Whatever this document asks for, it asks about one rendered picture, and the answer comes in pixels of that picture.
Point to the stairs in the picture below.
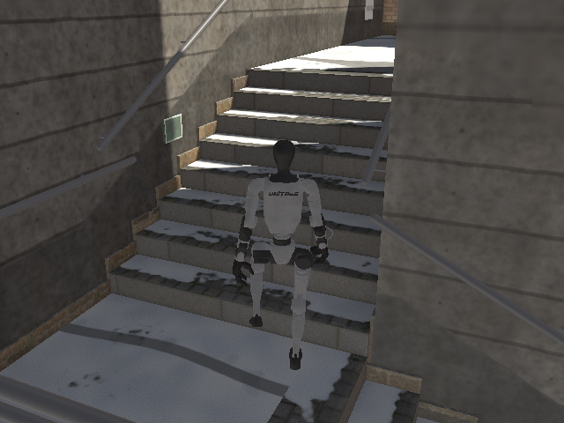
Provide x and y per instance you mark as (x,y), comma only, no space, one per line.
(185,260)
(372,402)

